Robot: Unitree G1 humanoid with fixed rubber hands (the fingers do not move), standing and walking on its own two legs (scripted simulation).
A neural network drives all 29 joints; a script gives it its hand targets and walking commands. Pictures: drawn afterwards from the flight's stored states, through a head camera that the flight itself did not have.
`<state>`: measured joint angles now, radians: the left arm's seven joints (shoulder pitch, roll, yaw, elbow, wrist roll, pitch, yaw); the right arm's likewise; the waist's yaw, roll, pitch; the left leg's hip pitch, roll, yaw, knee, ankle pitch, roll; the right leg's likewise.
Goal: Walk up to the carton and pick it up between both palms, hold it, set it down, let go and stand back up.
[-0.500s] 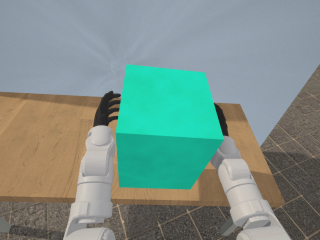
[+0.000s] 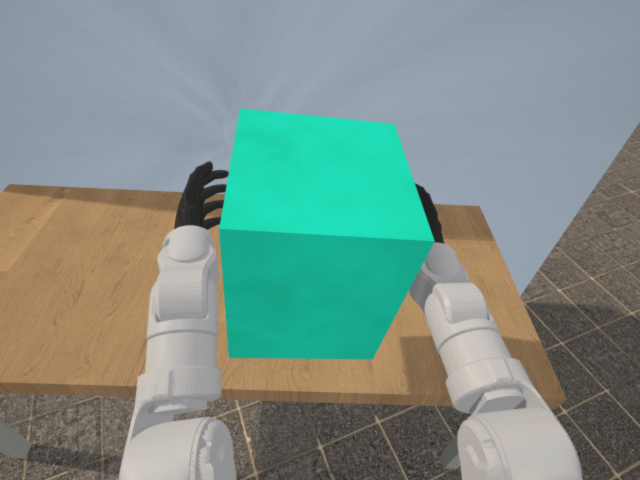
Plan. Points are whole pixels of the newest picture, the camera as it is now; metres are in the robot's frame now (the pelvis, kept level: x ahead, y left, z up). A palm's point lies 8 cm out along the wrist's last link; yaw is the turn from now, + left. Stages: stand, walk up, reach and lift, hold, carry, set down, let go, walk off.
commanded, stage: reach and lift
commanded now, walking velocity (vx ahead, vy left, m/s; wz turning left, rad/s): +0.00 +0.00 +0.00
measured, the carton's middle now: (310, 242) +0.38 +0.01 +0.11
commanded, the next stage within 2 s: hold in 0.82 s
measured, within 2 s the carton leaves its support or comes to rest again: neither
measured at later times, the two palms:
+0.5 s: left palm (199, 223) +0.38 +0.14 +0.16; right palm (430, 241) +0.36 -0.15 +0.14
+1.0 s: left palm (189, 217) +0.37 +0.15 +0.18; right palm (429, 231) +0.36 -0.14 +0.15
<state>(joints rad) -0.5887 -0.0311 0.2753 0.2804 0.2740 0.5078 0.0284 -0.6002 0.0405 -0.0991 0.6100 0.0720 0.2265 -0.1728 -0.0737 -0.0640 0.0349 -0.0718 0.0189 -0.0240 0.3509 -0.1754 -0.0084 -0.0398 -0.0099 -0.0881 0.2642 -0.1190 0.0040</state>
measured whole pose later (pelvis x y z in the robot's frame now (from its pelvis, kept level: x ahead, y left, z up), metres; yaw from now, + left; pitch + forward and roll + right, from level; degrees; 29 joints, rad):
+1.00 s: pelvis +0.01 +0.00 +0.00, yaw +0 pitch -8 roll -1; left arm -0.57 -0.04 0.27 0.17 0.29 0.61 0.02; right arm -0.60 -0.01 -0.02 0.54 0.18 0.30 -0.21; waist -0.09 -0.05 0.04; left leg -0.03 0.02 -0.02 0.38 -0.20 -0.01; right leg 0.02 0.00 -0.08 0.26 -0.13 0.01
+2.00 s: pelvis +0.01 +0.00 +0.00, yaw +1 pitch -8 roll -2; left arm -0.54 -0.02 0.25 0.06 0.27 0.67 0.01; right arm -0.59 -0.01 0.00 0.42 0.21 0.37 -0.24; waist -0.09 -0.04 0.05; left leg -0.05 0.03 -0.04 0.40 -0.21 -0.01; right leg 0.01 0.00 -0.10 0.27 -0.14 0.00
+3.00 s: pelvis +0.00 +0.00 +0.00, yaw +0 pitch -9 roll -1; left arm -0.57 -0.04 0.27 0.10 0.29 0.67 0.00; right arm -0.60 -0.01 0.00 0.47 0.19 0.33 -0.23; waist -0.08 -0.05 0.04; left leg -0.03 0.02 -0.02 0.38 -0.20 -0.01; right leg 0.01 0.00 -0.08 0.27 -0.13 0.00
